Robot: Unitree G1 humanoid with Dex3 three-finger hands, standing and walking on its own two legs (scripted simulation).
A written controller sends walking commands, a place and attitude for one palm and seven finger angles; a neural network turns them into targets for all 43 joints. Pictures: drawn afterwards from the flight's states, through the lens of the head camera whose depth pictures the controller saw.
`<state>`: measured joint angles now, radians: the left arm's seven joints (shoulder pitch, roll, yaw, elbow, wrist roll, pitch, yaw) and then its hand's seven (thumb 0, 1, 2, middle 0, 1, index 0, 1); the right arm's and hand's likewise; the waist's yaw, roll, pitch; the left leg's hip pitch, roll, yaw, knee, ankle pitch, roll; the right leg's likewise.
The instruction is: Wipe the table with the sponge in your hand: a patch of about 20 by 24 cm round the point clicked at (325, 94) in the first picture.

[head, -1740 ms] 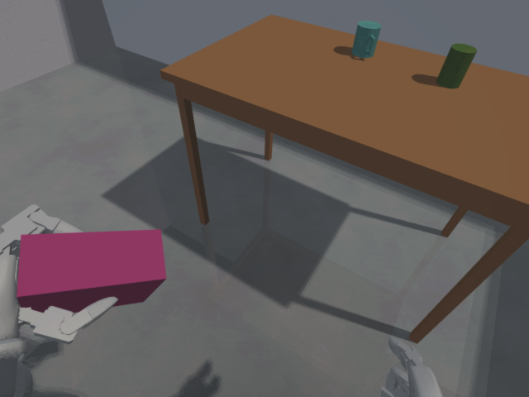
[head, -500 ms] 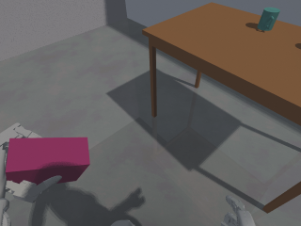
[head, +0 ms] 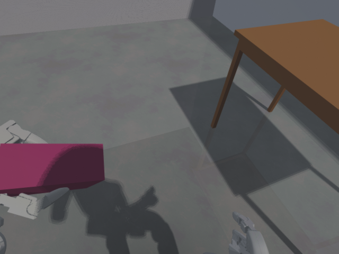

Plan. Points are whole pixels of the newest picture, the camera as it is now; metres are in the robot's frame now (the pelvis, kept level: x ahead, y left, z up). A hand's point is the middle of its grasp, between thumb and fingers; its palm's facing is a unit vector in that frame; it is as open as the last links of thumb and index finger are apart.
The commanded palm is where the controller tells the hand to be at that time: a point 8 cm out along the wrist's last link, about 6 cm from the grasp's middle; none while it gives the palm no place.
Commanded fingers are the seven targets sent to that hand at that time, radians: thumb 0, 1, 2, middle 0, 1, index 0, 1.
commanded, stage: walk around to get in front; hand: left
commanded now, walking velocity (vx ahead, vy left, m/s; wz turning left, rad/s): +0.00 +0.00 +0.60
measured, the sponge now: (67, 169) +0.22 +0.20 +0.16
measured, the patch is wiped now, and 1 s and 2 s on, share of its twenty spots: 0.00 0.00 0.00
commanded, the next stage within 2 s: none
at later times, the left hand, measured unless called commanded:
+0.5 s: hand out of the picture +0.05 +0.25 +0.17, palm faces +0.63 -0.66 -0.41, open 9.9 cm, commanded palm -0.01 +0.28 +0.18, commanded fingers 0.00 0.10 1.30 -1.20 -1.60 -1.20 -1.60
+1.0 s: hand out of the picture -0.05 +0.22 +0.16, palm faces +0.78 -0.45 -0.43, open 9.9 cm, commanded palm -0.12 +0.23 +0.18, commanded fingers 0.00 0.10 1.30 -1.20 -1.60 -1.20 -1.60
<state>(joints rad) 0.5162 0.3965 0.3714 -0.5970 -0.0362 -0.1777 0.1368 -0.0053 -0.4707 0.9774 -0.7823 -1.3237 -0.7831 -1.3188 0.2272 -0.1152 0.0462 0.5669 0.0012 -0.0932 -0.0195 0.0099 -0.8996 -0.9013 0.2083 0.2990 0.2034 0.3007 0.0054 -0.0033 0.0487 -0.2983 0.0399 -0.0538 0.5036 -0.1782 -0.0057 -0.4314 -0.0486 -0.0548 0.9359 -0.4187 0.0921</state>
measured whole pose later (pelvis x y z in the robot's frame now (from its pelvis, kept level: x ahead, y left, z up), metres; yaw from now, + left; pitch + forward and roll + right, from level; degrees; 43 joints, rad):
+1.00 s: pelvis -0.10 -0.09 -0.01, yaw +35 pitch -2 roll +1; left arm 0.42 0.32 0.30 -0.45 -0.01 -0.16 0.12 -0.01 -0.47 0.98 -0.78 -1.33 -0.78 -1.32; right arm 0.21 -0.19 0.02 0.67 -0.02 -0.07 -0.05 0.01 -0.90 -0.90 0.21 0.30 0.20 0.30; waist 0.03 0.05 0.04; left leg -0.52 0.01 -0.05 1.02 -0.43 -0.01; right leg -0.23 -0.06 -0.18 0.61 -0.35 -0.05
